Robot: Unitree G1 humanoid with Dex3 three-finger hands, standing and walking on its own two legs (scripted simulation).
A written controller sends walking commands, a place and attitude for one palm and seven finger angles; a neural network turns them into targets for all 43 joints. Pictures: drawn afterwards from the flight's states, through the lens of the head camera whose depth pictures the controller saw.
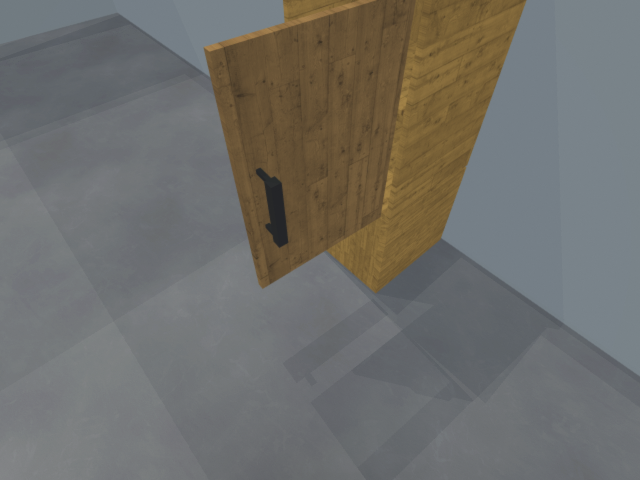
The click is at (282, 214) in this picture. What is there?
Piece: cupboard door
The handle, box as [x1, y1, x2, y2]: [256, 168, 287, 247]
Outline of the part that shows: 256,169 256,173 264,181 271,222 270,224 268,223 265,225 266,228 273,235 273,240 279,247 287,242 281,183 274,176 271,178 260,168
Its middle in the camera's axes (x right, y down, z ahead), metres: -0.10 -0.06 +0.76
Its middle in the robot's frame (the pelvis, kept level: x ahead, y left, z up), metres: +0.60 +0.13 -0.07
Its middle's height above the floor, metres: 0.71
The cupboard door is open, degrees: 86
